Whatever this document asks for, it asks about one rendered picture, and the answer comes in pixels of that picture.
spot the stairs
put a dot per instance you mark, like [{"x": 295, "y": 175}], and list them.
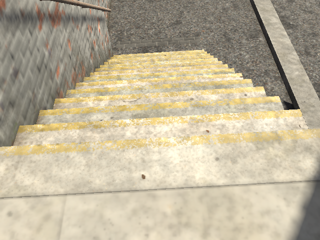
[{"x": 159, "y": 95}]

